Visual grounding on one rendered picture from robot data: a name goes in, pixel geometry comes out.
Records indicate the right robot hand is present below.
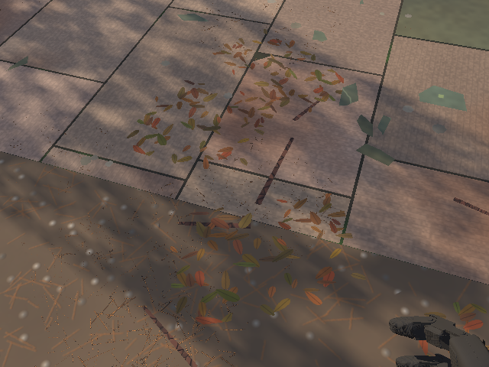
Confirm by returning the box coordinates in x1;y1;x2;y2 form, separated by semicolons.
389;314;489;367

